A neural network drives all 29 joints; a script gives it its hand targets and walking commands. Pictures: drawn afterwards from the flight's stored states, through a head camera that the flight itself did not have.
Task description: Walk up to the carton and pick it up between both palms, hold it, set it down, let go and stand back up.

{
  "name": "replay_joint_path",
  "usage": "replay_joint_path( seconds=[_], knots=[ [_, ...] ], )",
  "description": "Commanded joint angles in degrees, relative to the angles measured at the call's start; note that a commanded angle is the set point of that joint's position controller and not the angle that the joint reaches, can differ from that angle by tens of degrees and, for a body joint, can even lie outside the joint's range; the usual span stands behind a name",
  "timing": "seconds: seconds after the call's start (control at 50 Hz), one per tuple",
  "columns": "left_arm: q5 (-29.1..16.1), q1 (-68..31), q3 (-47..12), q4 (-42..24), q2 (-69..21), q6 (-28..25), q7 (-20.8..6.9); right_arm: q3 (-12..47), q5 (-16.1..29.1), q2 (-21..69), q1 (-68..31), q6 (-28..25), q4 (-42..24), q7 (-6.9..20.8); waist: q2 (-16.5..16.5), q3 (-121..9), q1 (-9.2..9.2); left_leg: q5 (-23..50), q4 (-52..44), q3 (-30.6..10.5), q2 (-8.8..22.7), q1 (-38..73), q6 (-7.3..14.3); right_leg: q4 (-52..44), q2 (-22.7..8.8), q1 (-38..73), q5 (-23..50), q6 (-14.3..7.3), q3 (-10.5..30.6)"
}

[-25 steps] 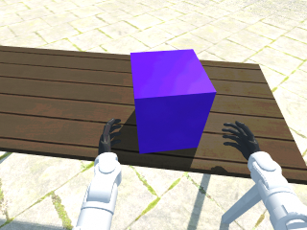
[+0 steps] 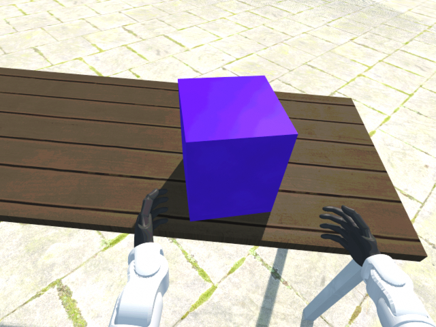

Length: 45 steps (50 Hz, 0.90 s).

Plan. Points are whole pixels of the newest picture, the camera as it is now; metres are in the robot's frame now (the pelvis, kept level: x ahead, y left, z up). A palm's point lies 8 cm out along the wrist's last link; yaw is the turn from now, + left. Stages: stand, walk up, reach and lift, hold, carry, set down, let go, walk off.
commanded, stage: set down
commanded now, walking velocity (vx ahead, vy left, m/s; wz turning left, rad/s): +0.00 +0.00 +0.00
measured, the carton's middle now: (227, 149) +0.50 +0.07 +0.05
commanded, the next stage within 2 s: none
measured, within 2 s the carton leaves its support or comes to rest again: neither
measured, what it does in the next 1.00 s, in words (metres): stands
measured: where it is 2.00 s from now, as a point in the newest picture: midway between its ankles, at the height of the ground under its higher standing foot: outside the picture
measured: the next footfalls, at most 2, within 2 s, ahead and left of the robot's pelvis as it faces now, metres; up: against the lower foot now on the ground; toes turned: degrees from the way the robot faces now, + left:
none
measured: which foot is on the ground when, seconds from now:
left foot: down 0.00-1.00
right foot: down 0.00-1.00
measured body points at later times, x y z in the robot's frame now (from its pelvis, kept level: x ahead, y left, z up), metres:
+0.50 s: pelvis +0.00 +0.00 +0.00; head -0.01 +0.02 +0.45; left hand +0.23 +0.17 +0.04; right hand +0.28 -0.22 +0.02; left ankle +0.05 +0.15 -0.75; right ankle +0.01 -0.09 -0.75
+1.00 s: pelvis +0.01 -0.01 +0.00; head +0.03 +0.01 +0.45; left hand +0.21 +0.19 +0.00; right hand +0.26 -0.24 -0.01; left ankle +0.06 +0.15 -0.75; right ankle +0.01 -0.09 -0.75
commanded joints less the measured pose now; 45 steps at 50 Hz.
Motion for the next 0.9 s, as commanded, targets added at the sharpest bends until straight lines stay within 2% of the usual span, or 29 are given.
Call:
replay_joint_path(
  seconds=[0.0,0.02,0.1,0.14,0.18,0.2,0.22,0.24,0.26,0.28,0.3,0.32,0.34,0.36,0.38,0.42,0.44,0.48,0.52,0.54,0.56,0.68,0.72,0.74,0.78,0.8,0.82,0.84,0.88],
  knots=[
    [-5.94,-4.41,-4.26,-16.93,-0.99,-4.44,1.44,-8.26,5.46,-15.82,-4.88,-3.18,-17.8,0.47,-4.05,-15.27,-4.28,3.74,-0.46,-0.81,-2.25,18.86,2.5,-2.5,-1.41,-2.57,1.91,-1.11,0.53],
    [-5.01,2.58,-5.33,-17.92,-2.73,-4.0,1.15,-9.0,5.85,-15.71,2.08,-2.71,-15.82,0.42,-3.57,-12.9,-6.13,6.22,-1.26,-1.14,-2.32,20.25,2.04,-3.15,-0.98,-0.99,5.67,-1.48,-0.29],
    [-4.8,2.21,-3.43,-16.22,-2.55,-4.07,0.75,-6.96,5.52,-15.43,0.27,-2.19,-17.43,0.83,-5.55,-9.11,-4.2,1.28,-1.06,-0.96,-2.83,18.22,2.53,-4.24,-1.79,-3.81,-3.05,-1.26,1.46],
    [-5.5,-4.6,-4.62,-17.99,-1.09,-3.77,1.64,-8.71,5.12,-15.61,-6.34,-1.55,-16.54,0.87,-4.07,-9.74,-5.0,-0.85,-1.45,-1.21,-2.34,17.28,2.14,-2.63,-0.89,-6.65,-4.05,-1.71,-0.32],
    [-5.11,0.68,-6.0,-14.87,-3.22,-3.45,1.92,-8.61,4.69,-15.57,-0.8,-1.0,-13.72,1.47,-2.79,-4.5,-5.37,-5.23,-2.7,-1.3,-2.42,16.5,2.18,-4.33,-1.21,-9.19,-9.86,-2.17,0.79],
    [-4.92,2.89,-5.18,-18.19,-2.34,-3.77,1.93,-8.18,5.36,-15.23,0.98,-1.2,-17.83,1.22,-2.37,-7.61,-3.78,-0.79,-2.33,-1.13,-2.12,18.38,1.84,-3.8,-1.59,-5.8,-5.15,-1.93,0.8],
    [-5.16,1.95,-5.68,-19.29,-2.68,-4.13,1.63,-8.2,5.35,-15.06,0.75,-0.96,-18.24,1.24,-3.93,-8.51,-4.89,-0.17,-2.4,-0.87,-2.0,18.58,1.81,-4.26,-1.88,-4.74,-5.0,-1.57,1.15],
    [-5.6,5.47,-4.42,-16.55,-1.07,-4.41,1.13,-7.52,4.53,-14.22,3.06,-1.3,-20.19,0.38,-4.97,-7.02,-3.98,0.48,-1.59,-0.04,-2.47,17.43,2.14,-4.62,-2.53,-4.49,-4.74,-1.37,1.99],
    [-6.42,1.61,-4.8,-21.28,0.19,-4.65,1.8,-9.74,5.11,-16.39,0.23,-1.55,-22.2,0.97,-5.07,-12.1,-5.0,-0.36,-1.13,-0.71,-2.19,17.68,2.21,-3.2,-2.16,-4.65,-5.12,-1.1,1.79],
    [-6.88,4.27,-6.27,-15.19,-0.91,-3.57,0.33,-9.77,3.47,-14.56,2.27,-0.57,-19.67,0.19,-6.27,-8.55,-5.95,-2.72,-1.34,-0.5,-2.35,18.19,2.47,-4.47,-2.32,-6.37,-6.85,-0.87,2.05],
    [-6.85,2.32,-5.38,-22.26,0.48,-5.04,1.33,-9.86,4.46,-15.21,1.39,-0.87,-23.79,0.71,-5.43,-10.23,-5.11,-1.8,-1.66,-0.6,-2.19,17.43,2.09,-3.47,-2.0,-5.59,-7.0,-1.15,1.42],
    [-6.29,5.05,-5.26,-15.67,0.15,-3.61,0.51,-10.04,2.98,-14.29,5.54,-0.22,-19.12,0.29,-5.79,-6.37,-5.8,-4.4,-2.18,-0.31,-2.61,18.04,2.26,-4.75,-2.21,-7.3,-8.46,-0.87,2.08],
    [-6.57,3.71,-6.91,-19.17,-0.93,-4.23,1.36,-10.68,3.46,-15.88,3.53,-0.69,-20.22,1.15,-3.63,-7.11,-5.25,-4.59,-2.74,-1.93,-1.66,18.18,1.94,-3.46,-2.28,-8.16,-8.84,-0.91,1.63],
    [-5.92,4.82,-5.44,-16.1,-1.57,-2.92,0.84,-9.34,2.6,-13.42,4.49,0.67,-19.16,0.38,-6.04,-5.56,-5.62,-6.6,-2.5,-0.75,-2.28,16.41,2.19,-4.67,-2.54,-5.79,-12.47,-0.55,2.79],
    [-6.31,2.0,-4.32,-20.11,0.2,-3.53,1.01,-10.19,3.02,-14.62,3.15,0.73,-23.02,0.18,-5.35,-9.65,-5.26,-3.13,-1.44,-0.37,-1.82,17.62,2.3,-3.97,-3.38,-6.18,-9.7,-0.46,2.76],
    [-6.92,3.23,-4.7,-17.24,1.46,-3.56,0.39,-8.73,2.87,-12.06,4.82,0.87,-22.54,0.01,-4.27,-6.95,-5.03,-4.5,-1.36,0.37,-2.66,16.08,2.36,-4.77,-3.92,-6.95,-11.46,-0.54,3.5],
    [-6.41,4.58,-4.54,-14.12,2.1,-3.6,-0.47,-8.28,1.06,-11.55,6.8,1.41,-21.75,-0.36,-6.5,-4.09,-5.32,-6.69,-1.9,0.38,-3.01,14.62,2.56,-5.27,-4.14,-7.17,-13.35,-0.35,3.75],
    [-6.52,4.28,-4.75,-19.2,1.08,-3.7,0.54,-8.93,2.95,-12.58,5.48,0.75,-23.21,0.05,-4.04,-4.46,-4.41,-2.83,-2.3,0.26,-2.47,15.79,2.12,-4.72,-3.0,-7.71,-10.71,-0.64,2.72],
    [-6.92,4.69,-4.89,-11.28,2.1,-2.96,-1.85,-8.7,0.73,-10.53,7.57,2.0,-21.73,-1.05,-6.06,-3.79,-7.15,-7.16,-2.03,0.82,-3.3,15.32,2.82,-6.04,-4.69,-7.87,-13.1,-0.08,4.15],
    [-6.97,5.19,-3.49,-11.85,3.53,-2.68,-1.86,-10.34,-0.42,-12.4,7.79,1.75,-22.32,-1.1,-7.16,-4.7,-6.53,-3.97,-1.69,0.84,-2.98,15.36,2.74,-5.32,-3.89,-6.47,-9.99,-0.02,2.97],
    [-6.21,5.1,-1.75,-13.42,4.37,-2.87,-1.82,-8.37,0.6,-10.87,8.55,1.7,-21.56,-1.61,-4.78,-3.66,-4.97,-3.87,-1.03,1.49,-3.25,15.66,2.52,-5.53,-4.39,-6.36,-12.06,0.13,4.39],
    [-5.69,11.66,-1.37,-16.77,5.45,-5.85,-3.03,-6.7,1.13,-10.33,14.71,-0.53,-26.54,-2.24,-5.46,-9.15,-4.36,6.6,0.6,2.07,-4.63,15.97,2.34,-2.27,-3.81,-1.43,7.74,0.61,2.71],
    [-6.43,13.26,-2.19,-17.18,5.06,-6.29,-3.11,-8.17,1.55,-12.47,16.03,-1.03,-25.78,-1.88,-5.04,-10.69,-4.94,8.34,-0.22,1.23,-3.74,18.83,1.92,-2.39,-2.14,-3.19,7.5,0.21,-0.14],
    [-5.71,11.81,0.37,-12.06,6.81,-6.21,-4.27,-6.58,0.59,-10.57,15.84,-1.26,-25.54,-2.78,-6.23,-7.96,-4.91,6.11,1.08,2.2,-4.76,14.24,2.8,-2.44,-4.63,0.01,8.86,1.14,4.2],
    [-5.78,14.8,0.1,-7.01,7.67,-5.6,-5.74,-5.37,-1.16,-8.67,19.32,-0.06,-19.48,-3.8,-6.22,-5.53,-6.2,6.28,0.21,2.65,-5.09,16.28,2.49,-3.43,-3.84,-2.0,10.46,1.05,2.09],
    [-5.87,14.57,1.61,-14.5,7.22,-7.56,-4.51,-6.53,0.79,-10.66,17.29,-2.36,-28.08,-3.08,-6.72,-9.46,-3.88,8.65,0.21,2.26,-4.88,14.39,2.48,-2.23,-3.72,2.1,11.68,1.48,3.01],
    [-6.32,14.45,-0.27,-10.69,7.11,-7.24,-5.06,-5.85,-0.55,-8.89,18.56,-1.44,-22.63,-3.54,-5.73,-7.01,-6.29,7.13,0.25,2.31,-4.64,15.85,2.57,-2.54,-3.33,-0.96,8.55,1.2,2.15],
    [-6.45,16.2,-0.36,-13.95,6.72,-7.79,-4.36,-7.0,-0.28,-9.35,19.21,-2.46,-26.93,-2.93,-5.27,-8.88,-4.7,9.79,0.19,1.77,-4.4,16.23,2.18,-2.11,-3.76,-0.1,13.22,1.25,2.12],
    [-6.62,15.66,-0.09,-11.8,7.17,-8.92,-5.06,-5.08,-0.03,-8.52,19.04,-2.98,-27.27,-3.17,-6.63,-8.16,-4.4,8.98,-0.03,1.5,-4.28,16.48,2.98,-2.23,-3.3,-0.89,12.29,1.44,2.08]
  ],
)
